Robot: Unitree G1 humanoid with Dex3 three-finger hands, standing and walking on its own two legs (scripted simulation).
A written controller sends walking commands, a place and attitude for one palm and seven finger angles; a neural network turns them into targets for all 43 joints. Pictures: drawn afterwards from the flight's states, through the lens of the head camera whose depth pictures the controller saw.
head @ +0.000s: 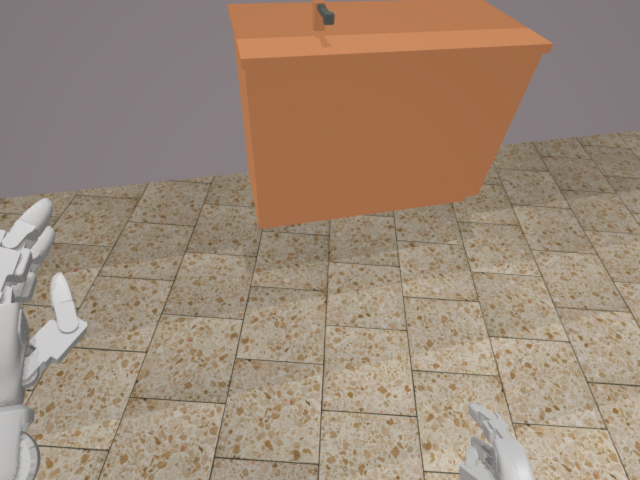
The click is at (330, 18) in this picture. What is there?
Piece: tap's lever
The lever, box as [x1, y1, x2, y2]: [323, 12, 334, 24]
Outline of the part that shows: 323,12 324,24 333,24 334,14 332,12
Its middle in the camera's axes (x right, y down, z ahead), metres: +0.02 -0.65 +1.14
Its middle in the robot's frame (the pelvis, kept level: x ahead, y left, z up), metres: +1.30 +0.07 +0.08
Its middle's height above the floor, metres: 0.85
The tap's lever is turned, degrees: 0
